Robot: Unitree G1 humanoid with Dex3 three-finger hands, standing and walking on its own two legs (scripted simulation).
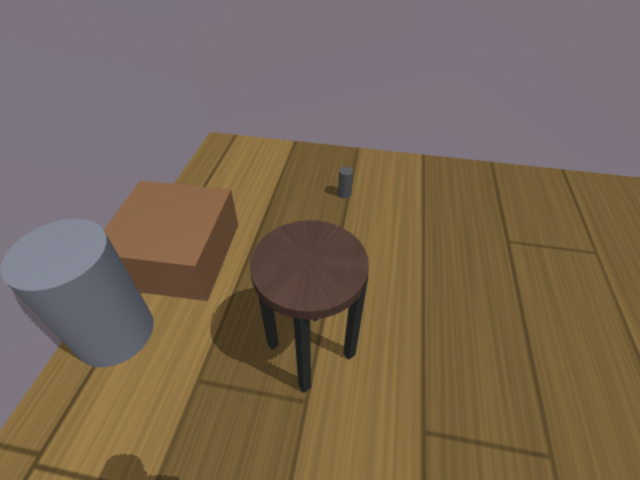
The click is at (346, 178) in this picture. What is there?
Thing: squat round
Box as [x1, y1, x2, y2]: [338, 166, 352, 198]
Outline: 345,166 339,169 338,195 344,198 350,195 352,180 352,169
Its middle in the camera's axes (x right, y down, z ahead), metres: +0.15 -0.30 +1.89
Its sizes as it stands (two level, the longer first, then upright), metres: 0.068 0.068 0.145
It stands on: the floor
